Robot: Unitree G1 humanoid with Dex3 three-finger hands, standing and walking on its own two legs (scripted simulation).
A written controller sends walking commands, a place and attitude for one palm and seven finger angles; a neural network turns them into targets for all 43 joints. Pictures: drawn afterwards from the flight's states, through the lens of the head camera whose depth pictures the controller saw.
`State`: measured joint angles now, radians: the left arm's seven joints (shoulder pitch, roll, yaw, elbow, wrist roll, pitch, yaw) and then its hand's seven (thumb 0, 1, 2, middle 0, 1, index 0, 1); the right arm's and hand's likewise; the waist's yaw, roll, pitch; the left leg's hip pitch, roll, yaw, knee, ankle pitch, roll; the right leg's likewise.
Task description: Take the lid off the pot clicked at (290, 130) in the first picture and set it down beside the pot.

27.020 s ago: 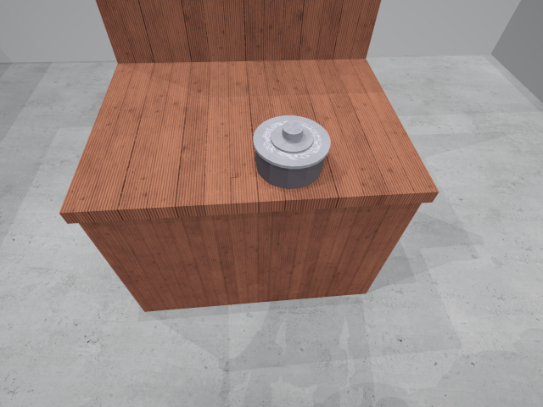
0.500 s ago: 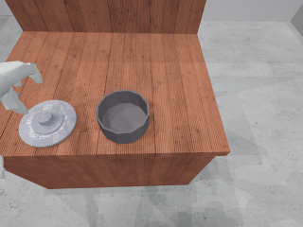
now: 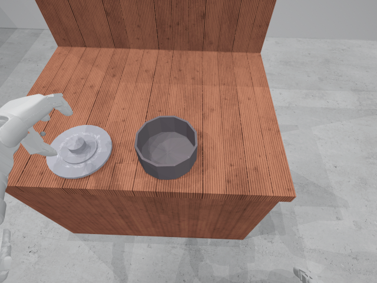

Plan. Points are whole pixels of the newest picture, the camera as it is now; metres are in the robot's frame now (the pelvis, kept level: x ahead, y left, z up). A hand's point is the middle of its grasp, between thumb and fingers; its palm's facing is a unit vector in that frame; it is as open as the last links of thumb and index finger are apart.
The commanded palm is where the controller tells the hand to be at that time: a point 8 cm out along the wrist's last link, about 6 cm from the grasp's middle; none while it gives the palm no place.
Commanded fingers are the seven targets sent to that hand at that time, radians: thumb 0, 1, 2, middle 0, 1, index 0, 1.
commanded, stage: draw the hand back to the body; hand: left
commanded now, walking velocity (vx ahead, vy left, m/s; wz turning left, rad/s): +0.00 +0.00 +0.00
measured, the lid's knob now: (76, 144) +0.46 +0.34 -0.07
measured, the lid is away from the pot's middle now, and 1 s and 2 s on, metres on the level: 0.25 0.25 0.25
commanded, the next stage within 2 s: step back with the hand held close in 1.74 s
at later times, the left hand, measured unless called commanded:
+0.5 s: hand (58, 125) +0.37 +0.26 +0.14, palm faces +0.43 -0.84 -0.32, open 9.8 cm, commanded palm +0.31 +0.29 +0.16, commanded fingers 0.00 0.50 0.76 -0.26 -0.57 -0.26 -0.57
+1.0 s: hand (62, 164) +0.28 +0.22 +0.15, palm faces +0.47 -0.83 -0.31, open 7.7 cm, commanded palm +0.23 +0.24 +0.17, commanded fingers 0.00 0.90 0.90 -0.20 -0.30 -0.20 -0.30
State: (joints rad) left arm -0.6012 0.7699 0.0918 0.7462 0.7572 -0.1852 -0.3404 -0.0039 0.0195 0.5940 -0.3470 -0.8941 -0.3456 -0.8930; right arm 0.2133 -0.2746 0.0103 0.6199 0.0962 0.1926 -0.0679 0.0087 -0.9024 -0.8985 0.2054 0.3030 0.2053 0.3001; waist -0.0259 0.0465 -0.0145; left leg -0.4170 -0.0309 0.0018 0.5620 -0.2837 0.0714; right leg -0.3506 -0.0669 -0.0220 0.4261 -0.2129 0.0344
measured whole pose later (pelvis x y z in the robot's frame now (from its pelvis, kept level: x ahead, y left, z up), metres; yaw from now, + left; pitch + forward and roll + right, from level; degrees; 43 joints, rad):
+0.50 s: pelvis +0.02 -0.03 +0.01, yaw -1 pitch +0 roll -1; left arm -0.18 0.44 0.35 0.27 -0.03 -0.09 0.10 0.00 0.29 0.69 -0.30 -0.71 -0.30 -0.71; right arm 0.24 -0.27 0.03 0.68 0.05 -0.05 -0.07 0.01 -0.90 -0.90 0.21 0.30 0.21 0.30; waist 0.01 0.04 0.03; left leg -0.16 0.01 0.02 0.44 -0.28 0.02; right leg -0.13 -0.03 -0.02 0.35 -0.23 0.04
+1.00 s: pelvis +0.01 -0.07 +0.01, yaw -1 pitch -3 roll -1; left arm 0.09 0.35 0.35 0.00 -0.08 -0.07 0.11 0.01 0.81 0.88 -0.22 -0.35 -0.22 -0.35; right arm 0.15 -0.25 0.03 0.66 0.04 -0.08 -0.08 0.01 -0.90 -0.90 0.20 0.30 0.20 0.30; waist 0.04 0.07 0.03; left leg -0.10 0.04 -0.01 0.41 -0.26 -0.02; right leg -0.08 0.00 -0.04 0.36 -0.23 0.00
